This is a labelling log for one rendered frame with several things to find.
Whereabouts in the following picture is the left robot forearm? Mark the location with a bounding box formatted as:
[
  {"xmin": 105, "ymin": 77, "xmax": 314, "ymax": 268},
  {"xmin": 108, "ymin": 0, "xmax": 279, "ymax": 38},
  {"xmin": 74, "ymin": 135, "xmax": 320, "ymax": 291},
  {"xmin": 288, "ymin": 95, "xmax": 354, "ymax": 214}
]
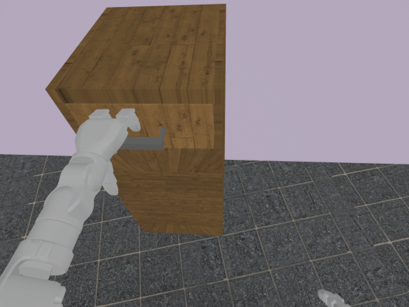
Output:
[{"xmin": 0, "ymin": 152, "xmax": 109, "ymax": 291}]

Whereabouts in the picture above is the handle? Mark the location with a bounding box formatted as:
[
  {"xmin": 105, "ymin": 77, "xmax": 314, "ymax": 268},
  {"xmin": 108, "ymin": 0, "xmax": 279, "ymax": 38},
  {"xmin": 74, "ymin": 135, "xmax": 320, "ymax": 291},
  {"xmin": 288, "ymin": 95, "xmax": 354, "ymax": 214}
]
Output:
[{"xmin": 119, "ymin": 127, "xmax": 166, "ymax": 150}]

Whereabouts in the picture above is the cabinet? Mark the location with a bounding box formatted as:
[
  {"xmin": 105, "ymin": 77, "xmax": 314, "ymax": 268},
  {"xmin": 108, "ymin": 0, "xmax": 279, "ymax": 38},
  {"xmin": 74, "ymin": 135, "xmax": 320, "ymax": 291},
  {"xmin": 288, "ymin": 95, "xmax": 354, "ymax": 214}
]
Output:
[{"xmin": 45, "ymin": 4, "xmax": 226, "ymax": 236}]

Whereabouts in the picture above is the right robot hand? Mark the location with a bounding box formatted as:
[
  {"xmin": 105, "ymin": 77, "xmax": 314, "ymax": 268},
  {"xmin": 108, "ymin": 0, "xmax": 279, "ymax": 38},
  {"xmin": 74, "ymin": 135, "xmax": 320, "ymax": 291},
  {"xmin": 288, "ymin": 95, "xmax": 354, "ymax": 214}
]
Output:
[{"xmin": 318, "ymin": 290, "xmax": 351, "ymax": 307}]

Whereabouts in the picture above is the drawer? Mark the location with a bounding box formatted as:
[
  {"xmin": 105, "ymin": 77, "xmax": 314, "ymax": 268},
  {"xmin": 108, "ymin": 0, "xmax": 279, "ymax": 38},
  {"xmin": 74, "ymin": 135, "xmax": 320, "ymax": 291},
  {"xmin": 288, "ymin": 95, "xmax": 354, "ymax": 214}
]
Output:
[{"xmin": 66, "ymin": 103, "xmax": 215, "ymax": 149}]

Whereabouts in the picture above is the left robot hand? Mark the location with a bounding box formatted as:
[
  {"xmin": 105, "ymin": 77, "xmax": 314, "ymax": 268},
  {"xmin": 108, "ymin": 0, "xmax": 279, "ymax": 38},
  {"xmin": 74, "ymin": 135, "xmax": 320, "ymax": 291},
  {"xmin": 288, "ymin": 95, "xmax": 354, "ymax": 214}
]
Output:
[{"xmin": 75, "ymin": 108, "xmax": 141, "ymax": 195}]

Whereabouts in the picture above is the left robot upper arm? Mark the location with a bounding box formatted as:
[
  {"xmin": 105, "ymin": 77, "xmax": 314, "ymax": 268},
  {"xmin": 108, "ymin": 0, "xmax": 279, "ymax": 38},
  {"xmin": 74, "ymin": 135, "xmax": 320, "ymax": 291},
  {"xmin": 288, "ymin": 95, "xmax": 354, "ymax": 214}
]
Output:
[{"xmin": 0, "ymin": 274, "xmax": 66, "ymax": 307}]

